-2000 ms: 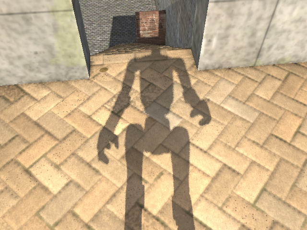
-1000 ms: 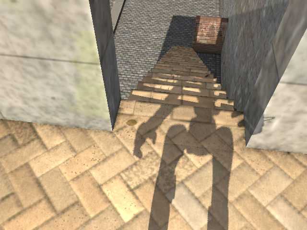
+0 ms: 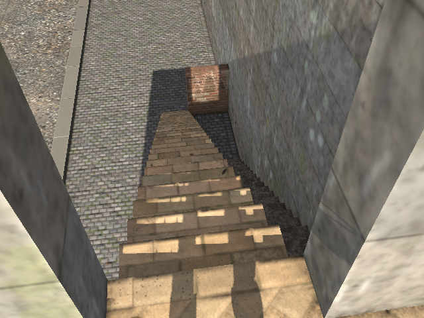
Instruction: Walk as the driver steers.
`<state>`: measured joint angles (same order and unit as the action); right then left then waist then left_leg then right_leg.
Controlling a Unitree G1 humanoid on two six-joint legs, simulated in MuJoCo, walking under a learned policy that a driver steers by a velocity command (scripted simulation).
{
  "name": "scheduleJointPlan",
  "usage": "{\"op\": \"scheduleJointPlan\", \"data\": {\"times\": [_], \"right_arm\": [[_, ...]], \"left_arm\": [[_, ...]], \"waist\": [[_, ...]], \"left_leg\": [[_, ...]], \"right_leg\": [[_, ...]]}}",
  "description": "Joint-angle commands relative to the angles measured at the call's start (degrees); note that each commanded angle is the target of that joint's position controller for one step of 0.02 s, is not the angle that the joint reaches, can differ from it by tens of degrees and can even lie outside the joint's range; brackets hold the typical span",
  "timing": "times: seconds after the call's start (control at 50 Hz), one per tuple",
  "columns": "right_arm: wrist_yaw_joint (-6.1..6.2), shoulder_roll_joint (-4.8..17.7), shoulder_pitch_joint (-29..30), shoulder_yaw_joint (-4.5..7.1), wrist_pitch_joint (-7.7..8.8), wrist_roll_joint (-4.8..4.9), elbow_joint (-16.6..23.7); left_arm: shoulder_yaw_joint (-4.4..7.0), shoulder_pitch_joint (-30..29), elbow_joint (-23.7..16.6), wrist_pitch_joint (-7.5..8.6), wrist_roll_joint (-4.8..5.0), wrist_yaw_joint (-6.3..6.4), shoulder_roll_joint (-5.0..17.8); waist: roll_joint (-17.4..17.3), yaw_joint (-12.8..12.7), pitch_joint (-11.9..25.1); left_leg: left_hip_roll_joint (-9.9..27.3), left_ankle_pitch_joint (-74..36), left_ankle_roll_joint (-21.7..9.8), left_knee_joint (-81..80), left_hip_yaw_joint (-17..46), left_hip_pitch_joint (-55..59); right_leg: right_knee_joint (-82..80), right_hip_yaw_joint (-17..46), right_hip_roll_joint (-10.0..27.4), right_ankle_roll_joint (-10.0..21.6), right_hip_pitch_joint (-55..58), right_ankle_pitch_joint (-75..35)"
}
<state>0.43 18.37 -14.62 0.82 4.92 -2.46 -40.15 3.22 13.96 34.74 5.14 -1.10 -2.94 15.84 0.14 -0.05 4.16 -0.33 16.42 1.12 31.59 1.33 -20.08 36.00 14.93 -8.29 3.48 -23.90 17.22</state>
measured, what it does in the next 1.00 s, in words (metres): walks ahead, turning left: right foot, then left foot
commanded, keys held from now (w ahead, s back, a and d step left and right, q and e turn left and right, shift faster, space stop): w+e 0.04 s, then w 0.14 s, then w+q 0.38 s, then q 0.44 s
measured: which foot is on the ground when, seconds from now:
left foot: down 0.00-0.42, up 0.44-0.80, down 0.82-1.00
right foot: down 0.00-0.00, up 0.02-0.40, down 0.42-0.82, up 0.84-1.00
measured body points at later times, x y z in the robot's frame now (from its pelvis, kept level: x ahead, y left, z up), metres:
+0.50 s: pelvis +0.19 -0.02 +0.00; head +0.21 -0.02 +0.45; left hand +0.41 +0.19 -0.07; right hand +0.17 -0.27 -0.13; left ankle +0.04 +0.12 -0.66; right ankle +0.23 -0.12 -0.73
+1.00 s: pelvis +0.31 +0.01 -0.01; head +0.34 +0.03 +0.44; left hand +0.34 +0.31 -0.13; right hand +0.49 -0.19 -0.12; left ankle +0.40 +0.07 -0.73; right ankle +0.32 -0.14 -0.64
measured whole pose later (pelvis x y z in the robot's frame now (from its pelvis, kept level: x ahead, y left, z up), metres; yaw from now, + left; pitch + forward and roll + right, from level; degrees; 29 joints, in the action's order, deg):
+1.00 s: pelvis +0.31 +0.01 -0.01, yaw +16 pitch +2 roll +0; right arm 0.3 11.6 -13.9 2.8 0.8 -0.4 -40.8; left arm 3.5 11.7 43.8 -1.8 -0.9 3.5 15.7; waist 1.2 -1.0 -1.9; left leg -7.7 7.9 -7.8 33.3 -1.8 -27.4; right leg 72.6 3.9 0.8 1.4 -33.1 24.4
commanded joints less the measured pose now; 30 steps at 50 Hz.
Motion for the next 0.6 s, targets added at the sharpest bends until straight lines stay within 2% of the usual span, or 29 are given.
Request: {"op": "scheduleJointPlan", "data": {"times": [0.02, 0.04, 0.06, 0.08, 0.1, 0.12, 0.16, 0.18, 0.2, 0.22, 0.24, 0.26, 0.28, 0.3, 0.34, 0.36, 0.38, 0.4, 0.42, 0.44, 0.46, 0.48, 0.5, 0.52, 0.54, 0.56, 0.58, 0.6], "right_arm": [[0.38, 10.62, -10.83, 2.87, 3.5, -1.34, 0.43], [0.36, 7.29, -7.23, 1.82, 3.35, -1.01, -0.04], [0.28, 5.14, -2.81, 1.15, 3.15, 0.82, 0.82], [0.23, 1.87, -1.74, 0.1, 3.1, 1.98, 0.69], [0.71, 0.59, -2.58, -0.54, 3.2, 2.4, 0.21], [1.31, 0.36, -3.09, -0.6, 3.3, 2.09, -0.41], [1.24, 1.09, -5.45, -0.38, 3.55, 0.1, -2.27], [0.69, 1.5, -6.75, 0.07, 3.59, -0.33, -3.12], [0.03, 1.58, -8.09, 0.16, 3.53, -0.39, -4.46], [-0.6, 0.84, -8.82, 0.02, 3.39, 0.12, -5.52], [-1.58, 0.42, -8.96, -0.04, 3.3, 0.25, -6.27], [-2.41, 0.55, -10.25, 0.07, 3.1, 0.33, -7.53], [-3.0, 1.67, -9.94, 0.65, 2.83, 0.7, -7.43], [-3.51, 2.74, -10.63, 1.1, 2.62, 0.69, -8.12], [-3.62, 4.76, -10.04, 2.13, 2.46, 0.67, -8.76], [-3.43, 5.02, -8.26, 2.32, 2.28, 0.33, -8.65], [-3.01, 5.26, -6.85, 2.45, 2.22, 0.37, -9.05], [-2.91, 5.46, -6.3, 2.54, 2.3, 0.01, -9.53], [-2.91, 1.94, -7.41, 1.54, 2.7, -0.42, -9.8], [-3.19, -6.45, -17.95, -0.91, 3.22, -1.76, -8.43], [-3.92, -4.17, -11.86, -0.01, 4.14, -0.55, -7.48], [-3.98, -1.72, -2.61, 0.81, 3.95, -0.26, -6.6], [-2.89, -1.43, 1.24, 1.01, 3.36, -1.05, -6.24], [-2.35, -2.65, -0.85, 0.83, 2.65, -2.02, -6.97], [-2.47, -4.73, -0.76, 0.21, 2.26, -2.51, -6.56], [-2.91, -5.67, -1.03, 0.1, 1.66, -2.43, -6.66], [-3.04, -5.64, -1.39, 0.4, 1.25, -1.78, -7.0], [-3.43, -5.17, -0.74, 0.48, 0.98, -1.03, -6.72]], "left_arm": [[-0.73, -5.71, -6.51, 0.95, -2.43, 0.32, -0.57], [-0.17, -6.49, -4.87, 0.92, -2.25, 0.98, 1.92], [0.34, -4.83, -2.93, 0.4, -1.6, 1.91, 3.29], [0.47, -2.95, -1.42, -0.4, -2.18, 2.33, 4.13], [0.58, -3.57, -1.07, -0.5, -3.49, 2.15, 3.76], [0.47, -3.98, -0.59, -0.41, -4.01, 1.36, 3.35], [0.32, -5.75, -0.42, -0.07, -2.66, -0.15, 2.39], [0.13, -6.68, -0.8, 0.0, -2.16, -0.72, 1.83], [-0.18, -7.84, -1.07, -0.14, -2.21, -1.08, 1.1], [-0.83, -8.95, -1.31, -0.34, -2.19, -1.33, -0.28], [-1.29, -10.2, -1.99, -0.48, -1.81, -1.29, -0.76], [-1.66, -11.51, -2.42, -0.66, -2.01, -1.35, -1.09], [-1.66, -12.58, -2.66, -0.93, -3.02, -1.58, -0.38], [-1.5, -13.45, -2.99, -0.9, -3.21, -1.48, 0.36], [-1.07, -14.74, -3.06, -0.5, -3.38, -0.9, 2.36], [-0.86, -14.04, -3.09, 0.17, -2.85, -0.12, 2.68], [-0.92, -11.72, -1.74, 0.75, -2.02, 0.59, 2.61], [-0.2, -7.78, -0.41, 1.18, -0.94, 1.17, 4.47], [0.88, -0.14, 1.48, 1.53, -0.74, 1.58, 7.35], [1.6, 12.67, 4.22, 1.33, -1.08, 2.03, 11.89], [1.24, 21.45, 7.25, 1.43, -1.89, 2.2, 8.59], [1.72, 17.89, 8.34, 1.85, -1.31, 2.96, 7.63], [0.61, 12.12, 8.53, 1.72, -0.34, 3.99, 4.08], [-0.58, 8.18, 8.11, 1.36, 0.09, 4.53, 1.13], [-1.26, 5.6, 8.29, 1.04, 0.11, 4.52, -0.16], [-1.46, 3.72, 7.89, 1.05, -0.17, 4.68, -0.78], [-1.25, 2.91, 7.84, 1.54, -0.66, 5.03, -0.32], [-0.52, 1.03, 7.57, 2.08, -1.01, 5.23, 1.43]], "waist": [[-9.61, 5.59, -0.48], [-3.87, 4.35, -1.24], [-6.22, 2.86, -1.9], [-8.55, 2.55, -1.17], [-7.57, 3.19, -2.07], [-5.37, 3.58, -3.44], [-4.54, 4.79, -5.03], [-4.05, 5.42, -5.74], [-3.73, 5.46, -5.34], [-3.79, 5.42, -6.02], [-4.56, 5.32, -6.78], [-4.99, 5.5, -6.38], [-5.01, 5.18, -6.78], [-5.59, 5.16, -6.53], [-8.09, 5.02, -7.14], [-7.51, 3.67, -6.49], [-5.83, 1.62, -5.04], [-5.48, -0.61, -2.33], [-1.05, -3.68, 5.61], [13.88, -3.09, 23.03], [12.44, -7.24, 19.37], [7.25, -8.41, 3.79], [4.33, -6.37, -0.24], [3.45, -2.82, 1.01], [2.86, -0.53, 0.2], [2.88, 1.02, 0.07], [3.38, 1.67, 0.38], [3.01, 2.41, 0.54]], "left_leg": [[24.85, 12.29, -24.28, -17.33, 39.85, 28.83], [25.23, 14.42, -21.95, -19.0, 38.05, 26.75], [22.02, 17.4, -18.18, -19.78, 31.49, 23.42], [18.74, 17.12, -15.36, -20.71, 25.43, 22.29], [16.79, 12.67, -13.76, -21.88, 20.67, 20.38], [15.58, 7.55, -13.23, -23.26, 17.33, 18.51], [13.9, -2.22, -13.67, -23.98, 10.59, 17.19], [13.48, -7.69, -14.04, -23.66, 7.23, 17.6], [12.61, -11.28, -14.12, -23.49, 4.97, 17.04], [11.75, -13.82, -14.1, -23.79, 3.18, 15.26], [11.48, -18.02, -14.44, -23.42, 2.43, 12.14], [11.68, -21.03, -14.72, -22.73, 2.32, 11.42], [12.77, -25.85, -15.34, -21.57, 4.28, 12.57], [13.67, -28.25, -15.55, -20.51, 5.32, 14.55], [15.39, -28.37, -15.86, -18.57, 7.77, 17.67], [15.91, -28.79, -15.15, -17.39, 8.52, 18.02], [15.18, -32.21, -14.16, -15.18, 8.18, 15.73], [12.83, -36.08, -12.1, -10.75, 6.6, 12.08], [7.07, -32.54, -8.25, 1.93, 2.41, 6.23], [-1.39, 2.62, -2.78, 19.62, 0.26, -9.56], [-2.49, 16.87, -2.66, 33.35, 3.83, -20.63], [1.83, 12.62, -4.99, 40.49, 5.64, -28.23], [4.73, 9.01, -5.97, 41.0, 3.33, -27.74], [6.44, 5.14, -6.0, 37.85, 4.2, -23.85], [7.68, 4.4, -5.67, 35.84, 4.47, -19.89], [8.31, 5.53, -5.1, 33.16, 4.4, -17.31], [7.9, 4.2, -4.3, 30.76, 3.69, -15.7], [7.09, 1.56, -3.64, 27.94, 1.44, -15.41]], "right_leg": [[13.24, 1.27, -1.12, -3.15, -35.14, 14.51], [19.82, 0.99, 5.0, -4.5, -36.72, 7.79], [24.53, -2.66, 6.79, -5.66, -35.22, 4.4], [27.47, -5.45, 7.59, -5.81, -33.07, 1.86], [29.36, -7.67, 8.12, -5.6, -30.69, -0.3], [29.76, -9.09, 8.75, -5.28, -28.65, -3.13], [28.37, -10.37, 9.14, -5.06, -26.96, -8.65], [25.52, -11.01, 9.51, -5.05, -26.67, -11.48], [21.0, -12.74, 10.17, -5.19, -24.21, -13.13], [15.8, -14.89, 10.65, -5.24, -20.92, -14.07], [12.34, -16.71, 10.7, -4.96, -17.34, -14.2], [9.65, -17.67, 10.51, -4.3, -14.29, -13.33], [5.99, -18.74, 9.35, -3.08, -12.85, -11.13], [3.94, -18.67, 8.97, -2.03, -12.09, -10.0], [0.56, -18.67, 8.72, 0.08, -11.61, -7.91], [-2.41, -18.02, 8.69, 0.78, -8.41, -9.08], [-6.48, -18.9, 7.48, 1.83, -1.13, -12.81], [-7.27, -18.57, 7.09, 3.26, 8.92, -17.67], [-6.46, -13.73, 12.48, 8.02, 23.8, -25.91], [-6.98, 8.23, 30.73, 23.13, 52.77, -46.79], [-15.6, 18.91, 35.1, 23.22, 50.88, -31.74], [-19.4, 11.17, 32.62, 16.15, 36.41, -10.69], [-22.04, 3.96, 29.81, 12.46, 26.98, -0.7], [-24.28, 0.29, 28.17, 11.58, 22.39, -4.47], [-26.01, -3.59, 27.71, 11.49, 17.23, -11.11], [-28.12, -6.65, 27.42, 11.62, 14.46, -15.36], [-27.87, -10.92, 25.59, 11.44, 13.69, -24.96], [-27.93, -14.3, 25.13, 11.93, 13.05, -33.79]]}}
